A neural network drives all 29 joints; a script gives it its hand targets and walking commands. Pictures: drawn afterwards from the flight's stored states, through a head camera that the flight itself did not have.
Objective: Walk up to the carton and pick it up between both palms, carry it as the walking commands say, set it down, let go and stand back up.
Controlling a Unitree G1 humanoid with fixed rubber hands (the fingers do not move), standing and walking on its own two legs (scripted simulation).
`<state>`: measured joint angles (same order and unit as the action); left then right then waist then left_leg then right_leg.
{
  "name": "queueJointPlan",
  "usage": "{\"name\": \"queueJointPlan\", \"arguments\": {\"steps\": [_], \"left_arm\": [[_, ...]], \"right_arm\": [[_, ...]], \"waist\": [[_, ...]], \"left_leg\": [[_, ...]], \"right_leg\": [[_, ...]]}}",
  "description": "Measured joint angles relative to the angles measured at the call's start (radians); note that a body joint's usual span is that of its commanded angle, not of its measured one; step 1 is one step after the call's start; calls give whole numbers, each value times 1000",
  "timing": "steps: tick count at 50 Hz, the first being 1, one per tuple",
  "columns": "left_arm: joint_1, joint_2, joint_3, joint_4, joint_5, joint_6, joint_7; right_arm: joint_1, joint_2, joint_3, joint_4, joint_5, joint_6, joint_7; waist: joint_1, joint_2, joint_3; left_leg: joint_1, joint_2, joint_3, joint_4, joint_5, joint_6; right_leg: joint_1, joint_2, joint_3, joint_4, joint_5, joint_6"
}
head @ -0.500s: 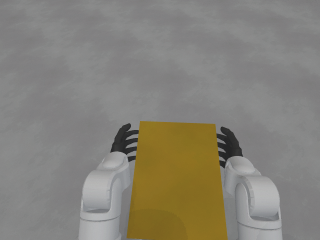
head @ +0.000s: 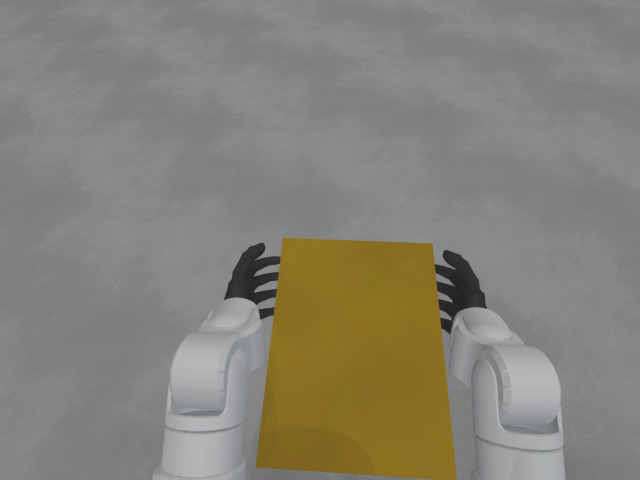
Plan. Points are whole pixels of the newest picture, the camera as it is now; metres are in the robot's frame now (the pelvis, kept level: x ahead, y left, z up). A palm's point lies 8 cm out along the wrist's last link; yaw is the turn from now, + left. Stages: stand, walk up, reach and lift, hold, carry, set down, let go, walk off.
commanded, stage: carry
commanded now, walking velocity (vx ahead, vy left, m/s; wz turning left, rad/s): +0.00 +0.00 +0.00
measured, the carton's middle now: (348, 371) +0.26 -0.01 -0.01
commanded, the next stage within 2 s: none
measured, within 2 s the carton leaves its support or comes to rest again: neither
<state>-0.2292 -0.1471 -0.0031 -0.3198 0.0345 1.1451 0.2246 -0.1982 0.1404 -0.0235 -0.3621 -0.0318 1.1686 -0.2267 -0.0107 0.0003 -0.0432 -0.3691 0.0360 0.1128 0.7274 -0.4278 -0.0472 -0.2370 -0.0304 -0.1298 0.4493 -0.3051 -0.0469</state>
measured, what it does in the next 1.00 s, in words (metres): walks ahead: left foot, then right foot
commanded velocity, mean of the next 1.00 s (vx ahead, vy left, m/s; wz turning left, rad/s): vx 0.00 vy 0.00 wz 0.00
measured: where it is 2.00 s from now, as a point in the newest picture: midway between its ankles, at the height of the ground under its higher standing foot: outside the picture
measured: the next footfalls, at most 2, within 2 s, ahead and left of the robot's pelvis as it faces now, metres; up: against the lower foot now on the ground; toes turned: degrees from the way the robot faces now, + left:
left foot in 0.14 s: +0.13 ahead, +0.08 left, +0.00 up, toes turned +10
right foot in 0.28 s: +0.08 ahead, -0.12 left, +0.01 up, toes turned -8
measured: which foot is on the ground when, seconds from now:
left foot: up 0.00-0.12, down 0.14-1.00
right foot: down 0.00-0.16, up 0.18-0.26, down 0.28-0.72, up 0.74-0.80, down 0.82-1.00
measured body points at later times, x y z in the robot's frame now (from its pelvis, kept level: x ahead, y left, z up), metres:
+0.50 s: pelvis +0.14 -0.03 +0.00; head +0.15 -0.04 +0.45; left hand +0.44 +0.08 +0.06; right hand +0.43 -0.17 +0.06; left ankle +0.08 +0.08 -0.73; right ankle +0.04 -0.11 -0.73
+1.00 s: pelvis +0.20 -0.03 -0.01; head +0.23 -0.04 +0.44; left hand +0.51 +0.08 +0.03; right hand +0.50 -0.16 +0.03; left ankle +0.12 +0.07 -0.74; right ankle +0.14 -0.12 -0.74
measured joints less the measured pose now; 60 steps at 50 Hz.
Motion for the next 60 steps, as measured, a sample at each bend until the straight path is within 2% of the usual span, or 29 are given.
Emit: {"name": "queueJointPlan", "arguments": {"steps": [4,5,7,8,10,12,15,17,20,24,27,30,33,34,36,38,39,40,42,46,48,50,54,57,59,60], "left_arm": [[3,1,8,-32,1,2,0],[6,1,9,-42,1,3,1],[16,3,13,-59,1,7,1],[21,5,16,-60,0,8,1],[22,5,25,-50,-4,12,1],[22,5,26,-32,-5,15,1],[18,4,22,-13,-5,21,0],[22,4,14,6,-5,18,-1],[15,3,14,56,7,7,-12],[1,1,32,150,29,-52,-29],[16,4,31,171,36,-103,-32],[24,5,32,198,48,-145,-40],[5,1,38,280,69,-199,-50],[9,2,34,273,67,-209,-47],[32,7,30,224,51,-218,-39],[36,8,35,225,54,-234,-42],[37,8,35,221,53,-236,-41],[38,8,34,216,52,-235,-41],[42,8,27,193,47,-226,-39],[7,2,33,344,88,-271,-62],[19,4,22,286,51,-264,-59],[33,7,15,244,47,-265,-55],[46,9,19,272,57,-272,-60],[36,7,23,313,76,-281,-72],[11,3,34,363,85,-299,-78],[12,3,32,340,74,-294,-71]], "right_arm": [[-12,2,8,-11,0,-3,-1],[-14,3,12,-13,0,-4,-1],[-17,4,22,-13,-1,-3,0],[-14,3,29,-7,-3,-5,0],[-12,3,37,11,-7,-8,1],[-9,2,34,26,-9,-4,2],[0,1,29,29,-10,5,2],[13,-2,28,33,-11,6,2],[19,-3,20,68,-15,-4,5],[-8,2,1,172,-28,-61,18],[-13,3,3,208,-33,-109,22],[-15,3,3,248,-44,-155,35],[-28,5,-16,324,-65,-216,51],[-25,4,-14,317,-63,-226,50],[-14,3,3,284,-53,-237,45],[-19,4,9,295,-59,-256,47],[-19,4,11,293,-59,-259,46],[-16,4,13,287,-60,-259,46],[-3,1,19,257,-57,-251,43],[-8,1,-16,369,-85,-292,60],[6,-1,-4,309,-44,-284,56],[12,-2,7,280,-41,-290,55],[9,-1,9,324,-53,-296,65],[2,-1,3,363,-73,-307,80],[-11,1,-18,403,-79,-327,87],[-9,1,-18,377,-67,-323,79]], "waist": [[21,-19,13],[27,-19,15],[39,-9,14],[43,-13,7],[38,-25,-9],[30,-18,-17],[22,1,-20],[15,19,-30],[12,11,-48],[2,-12,-55],[-3,-21,-52],[2,-24,-53],[11,-25,-55],[13,-22,-47],[13,-26,-32],[5,-18,-22],[4,-13,-15],[4,-8,-8],[5,-1,3],[8,22,-18],[11,13,-4],[8,-3,-6],[1,-8,-19],[9,-4,-31],[13,-8,-34],[13,-6,-27]], "left_leg": [[-40,-48,13,-93,99,4],[-34,-54,21,-149,160,10],[10,-50,41,-284,365,33],[38,-46,49,-301,356,57],[64,-50,52,-296,249,92],[82,-48,47,-297,196,98],[88,-33,48,-256,151,76],[79,-14,42,-212,153,61],[84,-8,40,-187,144,43],[113,-7,59,-212,158,35],[115,-2,72,-191,182,38],[102,5,84,-145,205,38],[104,-6,76,-170,162,24],[115,-9,79,-212,197,25],[152,-13,92,-261,165,46],[163,-12,83,-264,122,67],[166,-9,80,-258,110,73],[166,-6,81,-246,101,73],[159,2,85,-194,69,61],[130,15,35,-124,30,36],[140,10,32,-160,59,38],[148,4,42,-178,47,47],[135,6,61,-126,89,59],[105,10,64,-66,113,48],[96,-4,44,-98,69,37],[99,-6,39,-143,108,37]], "right_leg": [[58,7,19,-47,19,-1],[69,11,20,-42,16,0],[79,28,18,16,-7,8],[69,30,19,73,-27,20],[21,20,33,199,-88,53],[-8,11,49,187,-141,67],[3,-9,34,34,-21,60],[16,4,20,39,-40,34],[30,9,19,42,-58,20],[24,0,14,85,-34,27],[39,-4,7,86,-20,37],[73,-4,5,39,-16,36],[83,-1,14,37,-21,25],[75,2,14,62,-25,24],[28,-6,14,173,-32,31],[-19,-4,18,239,-122,45],[-33,-1,18,217,-149,46],[-37,-2,13,161,-131,47],[-29,-10,-7,64,24,37],[-14,8,-23,86,-51,11],[-15,8,-19,98,-67,13],[-36,-2,-16,133,-69,19],[-10,-11,-20,117,-50,31],[24,-9,-16,58,-42,24],[32,-10,-9,48,-48,22],[33,-9,-9,53,-58,25]]}}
